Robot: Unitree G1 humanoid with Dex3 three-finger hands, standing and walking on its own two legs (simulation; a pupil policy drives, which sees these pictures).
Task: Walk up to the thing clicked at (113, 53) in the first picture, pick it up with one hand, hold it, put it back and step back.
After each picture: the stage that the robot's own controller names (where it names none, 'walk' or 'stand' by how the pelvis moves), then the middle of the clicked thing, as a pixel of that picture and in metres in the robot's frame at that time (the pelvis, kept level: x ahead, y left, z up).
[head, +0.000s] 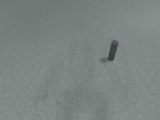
stand; (112, 51) +1.26 -0.35 -0.65
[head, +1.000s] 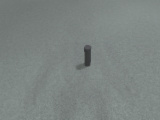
walk; (87, 56) +1.18 +0.02 -0.63
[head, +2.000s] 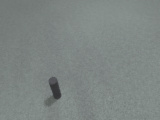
walk; (55, 88) +0.72 +0.27 -0.65
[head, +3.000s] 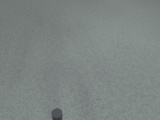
walk; out of the picture +0.48 +0.16 -0.63
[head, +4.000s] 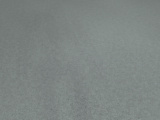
stand; out of the picture +0.41 +0.17 -0.66
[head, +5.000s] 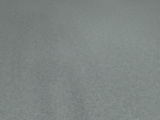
stand; out of the picture +0.38 +0.19 -0.65
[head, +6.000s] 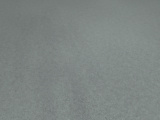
stand; out of the picture +0.41 +0.19 -0.66
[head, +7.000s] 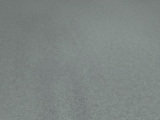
stand; out of the picture +0.40 +0.18 -0.66
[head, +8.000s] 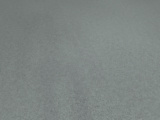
stand; out of the picture +0.39 +0.18 -0.66
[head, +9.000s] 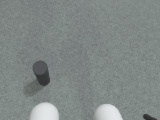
go down; (42, 74) +0.46 +0.17 -0.40
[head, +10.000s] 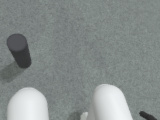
go down; (21, 53) +0.49 +0.21 -0.27
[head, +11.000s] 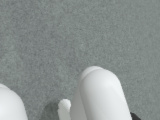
close in; out of the picture +0.47 +0.26 -0.18
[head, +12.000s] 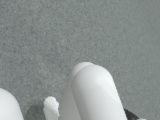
close; out of the picture +0.46 +0.28 -0.16
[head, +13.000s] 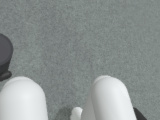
lift; out of the picture +0.36 +0.25 -0.08
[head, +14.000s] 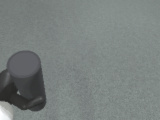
lift; (31, 87) +0.31 +0.16 +0.07
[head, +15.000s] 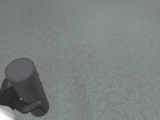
hold; (32, 92) +0.31 +0.16 +0.04
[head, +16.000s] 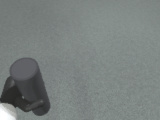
hold; (34, 91) +0.31 +0.16 +0.04
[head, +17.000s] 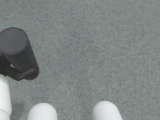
crouch; (23, 59) +0.41 +0.17 -0.03
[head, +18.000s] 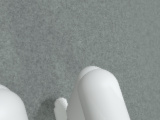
lower; out of the picture +0.44 +0.27 -0.17
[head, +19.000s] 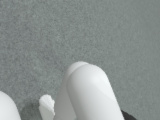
lower; out of the picture +0.45 +0.29 -0.18
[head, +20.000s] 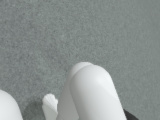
lower; out of the picture +0.45 +0.29 -0.17
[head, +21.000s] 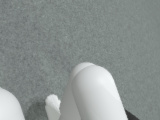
lower; out of the picture +0.44 +0.28 -0.17
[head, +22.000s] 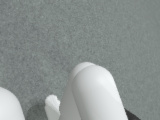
rest; out of the picture +0.44 +0.28 -0.17
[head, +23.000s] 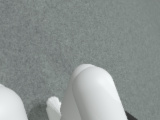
open; out of the picture +0.44 +0.26 -0.17
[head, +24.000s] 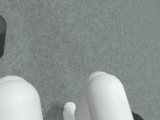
stand; out of the picture +0.45 +0.24 -0.20
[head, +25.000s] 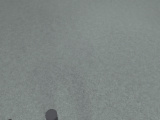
stand; out of the picture +0.41 +0.15 -0.56
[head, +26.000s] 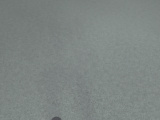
stand; out of the picture +0.41 +0.15 -0.60
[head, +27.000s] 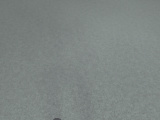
stand; out of the picture +0.41 +0.15 -0.60
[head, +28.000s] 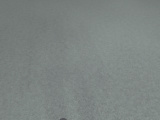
stand; out of the picture +0.44 +0.14 -0.65
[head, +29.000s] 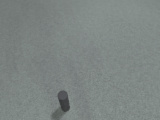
walk; (64, 101) +0.52 +0.14 -0.63
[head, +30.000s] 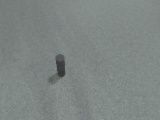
walk; (60, 66) +0.80 +0.14 -0.62
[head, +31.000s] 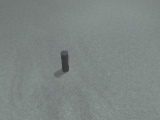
stand; (65, 61) +1.06 +0.18 -0.64
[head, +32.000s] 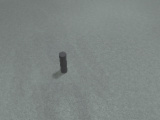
stand; (63, 63) +1.05 +0.19 -0.66
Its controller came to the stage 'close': yes
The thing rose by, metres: 0.69
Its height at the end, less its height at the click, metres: +0.00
